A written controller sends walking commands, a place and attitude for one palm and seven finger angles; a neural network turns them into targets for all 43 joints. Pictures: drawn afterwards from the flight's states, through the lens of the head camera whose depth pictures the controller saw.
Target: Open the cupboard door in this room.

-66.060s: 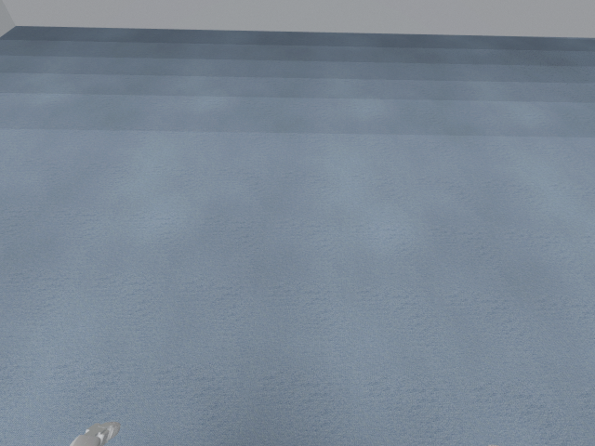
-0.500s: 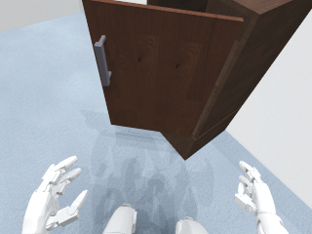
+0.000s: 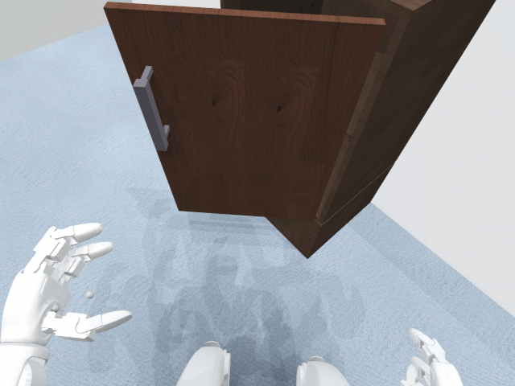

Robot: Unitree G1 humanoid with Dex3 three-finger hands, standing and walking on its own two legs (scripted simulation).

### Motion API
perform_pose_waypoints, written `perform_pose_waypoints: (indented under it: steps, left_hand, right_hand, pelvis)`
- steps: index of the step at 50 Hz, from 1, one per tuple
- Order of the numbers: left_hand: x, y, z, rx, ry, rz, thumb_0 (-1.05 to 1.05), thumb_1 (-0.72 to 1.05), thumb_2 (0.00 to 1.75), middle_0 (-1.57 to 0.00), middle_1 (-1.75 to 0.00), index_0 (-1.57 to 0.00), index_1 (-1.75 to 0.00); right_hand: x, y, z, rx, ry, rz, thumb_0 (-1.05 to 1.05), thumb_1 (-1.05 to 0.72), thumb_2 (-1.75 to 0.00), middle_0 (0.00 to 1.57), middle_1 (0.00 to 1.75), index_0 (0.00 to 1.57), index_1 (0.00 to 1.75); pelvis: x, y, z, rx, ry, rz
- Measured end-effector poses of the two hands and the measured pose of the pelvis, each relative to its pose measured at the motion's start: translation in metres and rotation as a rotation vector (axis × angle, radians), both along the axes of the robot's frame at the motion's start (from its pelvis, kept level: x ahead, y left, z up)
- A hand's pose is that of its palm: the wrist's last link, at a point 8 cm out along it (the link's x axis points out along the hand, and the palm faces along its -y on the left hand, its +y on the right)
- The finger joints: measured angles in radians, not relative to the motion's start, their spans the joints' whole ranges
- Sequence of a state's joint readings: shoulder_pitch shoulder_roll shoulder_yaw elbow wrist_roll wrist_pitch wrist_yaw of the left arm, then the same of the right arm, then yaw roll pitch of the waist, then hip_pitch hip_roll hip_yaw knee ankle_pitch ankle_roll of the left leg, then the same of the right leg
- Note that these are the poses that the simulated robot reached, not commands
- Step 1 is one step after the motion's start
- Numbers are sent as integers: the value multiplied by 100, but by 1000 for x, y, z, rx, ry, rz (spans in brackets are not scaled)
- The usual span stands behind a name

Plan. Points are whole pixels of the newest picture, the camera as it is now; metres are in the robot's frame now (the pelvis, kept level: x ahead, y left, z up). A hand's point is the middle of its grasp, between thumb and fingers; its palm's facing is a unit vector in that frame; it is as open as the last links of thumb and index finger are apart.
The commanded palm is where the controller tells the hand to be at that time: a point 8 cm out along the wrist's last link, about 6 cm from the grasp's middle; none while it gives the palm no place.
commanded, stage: raise the hand with hooked fingers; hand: left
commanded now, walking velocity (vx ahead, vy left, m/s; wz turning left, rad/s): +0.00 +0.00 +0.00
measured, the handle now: (155, 111) +0.56 +0.23 +0.06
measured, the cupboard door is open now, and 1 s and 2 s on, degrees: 45 45 45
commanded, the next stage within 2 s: move the hooked fingers beside the handle in 1.08 s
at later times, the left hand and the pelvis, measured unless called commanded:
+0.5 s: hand (63, 260) +0.26 +0.28 +0.07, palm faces +0.00 -1.00 -0.08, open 14.0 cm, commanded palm +0.25 +0.33 +0.07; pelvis -0.01 +0.02 +0.01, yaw +0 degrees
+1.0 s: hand (70, 242) +0.29 +0.28 +0.07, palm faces +0.00 -1.00 -0.07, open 14.0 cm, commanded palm +0.27 +0.32 +0.07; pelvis +0.00 +0.01 +0.02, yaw -1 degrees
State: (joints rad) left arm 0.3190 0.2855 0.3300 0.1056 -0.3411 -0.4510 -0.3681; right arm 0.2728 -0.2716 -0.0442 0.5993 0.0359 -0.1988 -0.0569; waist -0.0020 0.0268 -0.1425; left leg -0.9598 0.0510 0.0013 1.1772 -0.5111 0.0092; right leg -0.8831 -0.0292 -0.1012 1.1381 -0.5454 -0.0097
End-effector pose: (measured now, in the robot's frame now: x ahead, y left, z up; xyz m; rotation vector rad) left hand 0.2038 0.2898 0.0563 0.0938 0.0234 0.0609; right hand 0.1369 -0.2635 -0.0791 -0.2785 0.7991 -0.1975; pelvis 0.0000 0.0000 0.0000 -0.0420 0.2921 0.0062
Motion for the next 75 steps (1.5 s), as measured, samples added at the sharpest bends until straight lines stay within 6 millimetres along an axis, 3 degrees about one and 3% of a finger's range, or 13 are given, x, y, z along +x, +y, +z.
perform_pose_waypoints:
  steps: [5, 8, 12, 16, 21, 28, 32, 37, 42, 63, 67, 75]
  left_hand:
    - [12, -4, -19, -45, 70, -111, 0, -21, 43, -28, -101, -28, -101]
    - [18, -1, -4, -38, 20, -113, -1, -28, 40, -29, -106, -28, -105]
    - [21, 17, 20, -17, -68, -43, -1, -37, 36, -30, -112, -29, -111]
    - [25, 35, 17, -21, -16, -5, -1, -43, 33, -30, -116, -30, -115]
    - [30, 39, 4, -34, 77, -51, -1, -47, 31, -30, -118, -30, -118]
    - [49, 50, 25, -5, -46, -41, -1, -49, 30, -30, -120, -30, -119]
    - [60, 60, 25, -20, -5, -37, -1, -50, 30, -30, -120, -30, -119]
    - [63, 51, 18, -40, 58, -83, -1, -50, 30, -30, -120, -30, -120]
    - [64, 44, 17, -36, 11, -65, -1, -50, 30, -30, -120, -30, -120]
    - [65, 37, 17, -35, 16, -43, -1, -50, 30, -30, -120, -30, -120]
    - [76, 33, 15, -31, 12, -55, -1, -50, 30, -30, -120, -30, -120]
    - [119, 34, 16, -42, -4, -62, -2, -50, 30, -30, -120, -30, -120]
  right_hand:
    - [11, 3, 10, -27, -55, 16, 1, -91, -90, 20, 30, 20, 30]
    - [17, 12, 20, -16, -97, 25, 1, -91, -90, 20, 30, 20, 30]
    - [25, 29, 28, 18, -126, 52, 1, -91, -90, 20, 30, 20, 30]
    - [28, 41, 27, 46, -123, 88, 1, -91, -90, 20, 30, 20, 30]
    - [22, 45, 25, 43, -96, 103, 1, -91, -90, 20, 30, 20, 30]
    - [6, 36, 22, 12, -40, 82, 1, -91, -90, 20, 30, 20, 30]
    - [-3, 29, 21, 7, -9, 55, 1, -91, -90, 20, 30, 20, 30]
    - [-9, 20, 25, 0, -1, 31, 1, -91, -90, 20, 30, 20, 30]
    - [-10, 15, 25, -11, 3, 32, 1, -91, -90, 20, 30, 20, 30]
    - [12, 15, 18, 23, -24, 62, 1, -91, -90, 20, 30, 20, 30]
    - [9, 11, 13, 10, -9, 62, 1, -91, -90, 20, 30, 20, 30]
    - [-10, 2, 6, -8, 55, 15, 1, -91, -90, 20, 30, 20, 30]
  pelvis:
    - [-5, 6, -1, -7, -3, -4]
    - [-4, 9, 3, -8, -14, -9]
    - [-3, 11, 8, -9, -27, -5]
    - [-5, 14, 11, -11, -32, 3]
    - [-7, 16, 13, -13, -34, 2]
    - [-6, 16, 14, -12, -36, -2]
    - [-5, 15, 16, -11, -32, -4]
    - [-2, 15, 19, -7, -23, -13]
    - [0, 13, 18, -3, -20, -17]
    - [2, 1, 15, 2, -16, -7]
    - [0, -1, 12, 1, -13, -4]
    - [-3, -4, 9, 1, 5, -14]
